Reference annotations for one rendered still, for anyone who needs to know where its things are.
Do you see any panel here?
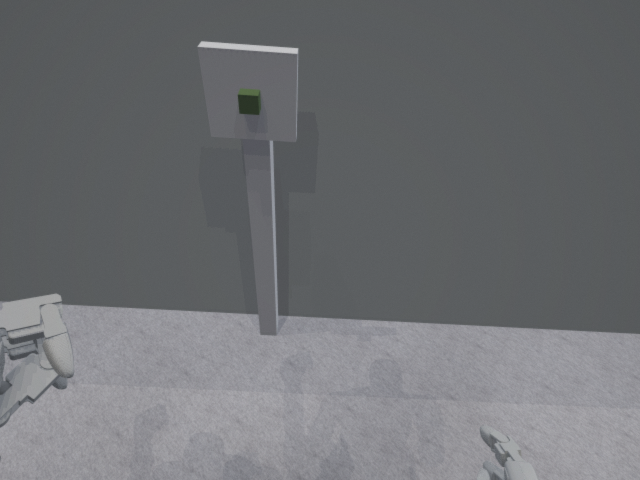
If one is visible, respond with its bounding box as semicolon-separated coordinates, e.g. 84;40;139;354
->
197;41;298;336

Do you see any button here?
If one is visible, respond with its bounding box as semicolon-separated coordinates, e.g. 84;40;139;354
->
238;88;261;115

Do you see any robot left hand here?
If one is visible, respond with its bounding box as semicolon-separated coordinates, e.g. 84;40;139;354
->
0;294;74;428

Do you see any robot right hand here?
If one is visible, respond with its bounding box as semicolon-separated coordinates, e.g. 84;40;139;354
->
477;425;540;480

